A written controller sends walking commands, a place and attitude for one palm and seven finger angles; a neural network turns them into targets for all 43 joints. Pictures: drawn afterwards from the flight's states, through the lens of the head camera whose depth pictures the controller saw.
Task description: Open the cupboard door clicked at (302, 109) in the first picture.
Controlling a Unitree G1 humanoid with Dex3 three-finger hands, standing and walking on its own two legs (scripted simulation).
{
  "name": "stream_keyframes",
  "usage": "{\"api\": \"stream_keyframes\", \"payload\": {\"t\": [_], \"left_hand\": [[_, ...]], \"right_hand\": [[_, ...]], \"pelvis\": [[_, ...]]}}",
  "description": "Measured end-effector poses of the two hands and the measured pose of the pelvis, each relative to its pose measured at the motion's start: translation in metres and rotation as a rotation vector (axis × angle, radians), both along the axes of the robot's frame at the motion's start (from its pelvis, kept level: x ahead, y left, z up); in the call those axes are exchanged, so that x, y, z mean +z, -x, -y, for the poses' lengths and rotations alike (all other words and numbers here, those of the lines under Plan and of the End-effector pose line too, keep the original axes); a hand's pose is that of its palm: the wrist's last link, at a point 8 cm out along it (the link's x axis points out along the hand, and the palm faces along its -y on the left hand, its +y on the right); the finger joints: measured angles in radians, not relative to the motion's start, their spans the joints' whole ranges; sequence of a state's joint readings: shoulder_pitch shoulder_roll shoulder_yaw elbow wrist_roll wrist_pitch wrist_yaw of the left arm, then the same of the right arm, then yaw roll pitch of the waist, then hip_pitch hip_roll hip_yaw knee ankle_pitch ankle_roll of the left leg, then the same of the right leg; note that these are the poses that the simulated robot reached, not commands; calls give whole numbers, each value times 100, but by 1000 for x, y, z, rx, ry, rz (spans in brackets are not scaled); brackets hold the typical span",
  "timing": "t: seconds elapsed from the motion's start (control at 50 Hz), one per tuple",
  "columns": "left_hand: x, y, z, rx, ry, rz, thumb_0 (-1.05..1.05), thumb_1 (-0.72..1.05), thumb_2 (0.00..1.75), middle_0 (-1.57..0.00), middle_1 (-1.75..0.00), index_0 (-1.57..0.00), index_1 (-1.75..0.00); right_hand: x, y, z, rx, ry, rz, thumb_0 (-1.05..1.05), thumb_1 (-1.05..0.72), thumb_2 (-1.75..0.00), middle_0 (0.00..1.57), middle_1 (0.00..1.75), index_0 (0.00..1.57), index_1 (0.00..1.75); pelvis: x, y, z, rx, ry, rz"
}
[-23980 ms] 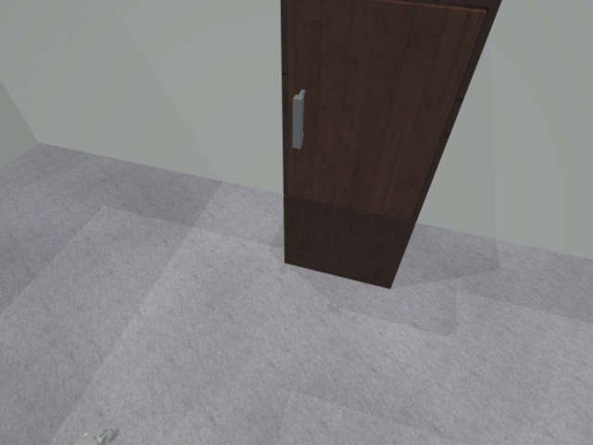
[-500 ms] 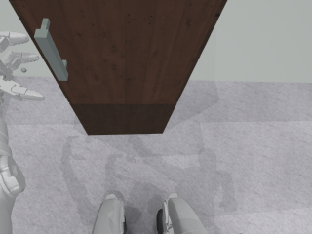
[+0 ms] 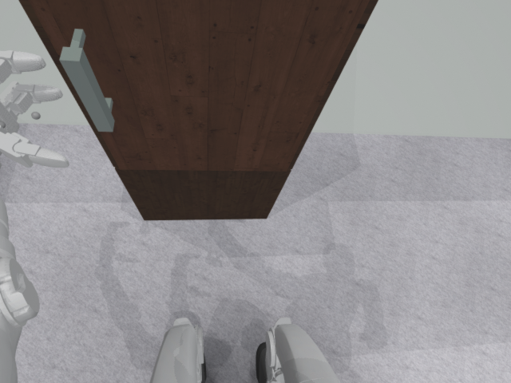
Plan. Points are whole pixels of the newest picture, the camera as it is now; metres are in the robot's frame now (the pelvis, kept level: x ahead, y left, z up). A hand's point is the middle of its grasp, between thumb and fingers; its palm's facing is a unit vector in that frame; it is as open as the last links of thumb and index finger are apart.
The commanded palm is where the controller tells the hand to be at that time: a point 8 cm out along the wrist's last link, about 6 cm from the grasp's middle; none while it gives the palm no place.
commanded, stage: slide the fingers in behind the handle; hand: left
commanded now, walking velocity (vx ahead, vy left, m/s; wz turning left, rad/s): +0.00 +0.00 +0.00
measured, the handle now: (93, 84) +0.54 +0.22 +0.06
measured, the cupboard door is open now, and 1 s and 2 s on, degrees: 0 0 0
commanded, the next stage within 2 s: close the thumb around the handle in 1.46 s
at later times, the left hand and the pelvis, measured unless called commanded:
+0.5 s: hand (71, 113) +0.48 +0.24 +0.07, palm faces +0.00 -1.00 +0.00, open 14.0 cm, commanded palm +0.46 +0.28 +0.06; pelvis +0.01 +0.00 +0.01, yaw +0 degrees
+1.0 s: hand (100, 113) +0.49 +0.21 +0.06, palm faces +0.02 -1.00 -0.01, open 14.0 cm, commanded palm +0.46 +0.25 +0.06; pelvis +0.01 -0.01 +0.01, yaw +1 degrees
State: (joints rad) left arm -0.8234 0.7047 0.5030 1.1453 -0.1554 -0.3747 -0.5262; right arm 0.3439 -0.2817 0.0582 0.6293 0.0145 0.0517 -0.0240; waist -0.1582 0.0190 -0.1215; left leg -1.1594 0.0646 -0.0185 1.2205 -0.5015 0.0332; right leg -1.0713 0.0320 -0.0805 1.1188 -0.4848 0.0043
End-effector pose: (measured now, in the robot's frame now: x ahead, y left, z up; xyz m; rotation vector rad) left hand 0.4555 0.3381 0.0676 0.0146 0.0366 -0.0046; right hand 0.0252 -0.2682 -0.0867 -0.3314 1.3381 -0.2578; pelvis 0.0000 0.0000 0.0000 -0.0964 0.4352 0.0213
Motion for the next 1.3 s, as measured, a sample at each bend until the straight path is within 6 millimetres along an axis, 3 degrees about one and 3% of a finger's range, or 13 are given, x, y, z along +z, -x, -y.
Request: {"api": "stream_keyframes", "payload": {"t": [0.12, 0.42, 0.84, 1.14, 1.3], "left_hand": [[-7, -6, 14, -4, 12, -9, -2, -50, 30, -30, -120, -30, -120], [3, -6, 35, 9, -10, 1, -2, -50, 30, -30, -120, -31, -121], [-2, -8, 72, 18, -5, 16, -2, -50, 30, -30, -120, -30, -120], [-3, -8, 86, 19, 5, 17, -2, -50, 30, -30, -120, -30, -120], [-4, -7, 78, 34, -11, 3, -2, -50, 30, -30, -120, -30, -120]], "right_hand": [[2, -4, -3, 6, 4, 17, 1, -90, -90, 21, 30, 20, 30], [0, -4, -15, -14, -58, 13, 1, -90, -90, 21, 30, 20, 30], [-3, -12, 3, -11, -55, 42, 1, -90, -90, 21, 30, 20, 30], [-6, -12, 7, -20, -68, 45, 1, -90, -90, 20, 30, 20, 30], [-6, -11, 7, -23, -65, 53, 1, -90, -90, 20, 30, 20, 30]], "pelvis": [[1, 0, -3, 1, -1, -2], [9, -6, -3, -4, -13, 16], [8, -6, 10, -6, -31, 27], [7, -8, 16, -8, -38, 27], [6, -6, 16, -10, -38, 28]]}}
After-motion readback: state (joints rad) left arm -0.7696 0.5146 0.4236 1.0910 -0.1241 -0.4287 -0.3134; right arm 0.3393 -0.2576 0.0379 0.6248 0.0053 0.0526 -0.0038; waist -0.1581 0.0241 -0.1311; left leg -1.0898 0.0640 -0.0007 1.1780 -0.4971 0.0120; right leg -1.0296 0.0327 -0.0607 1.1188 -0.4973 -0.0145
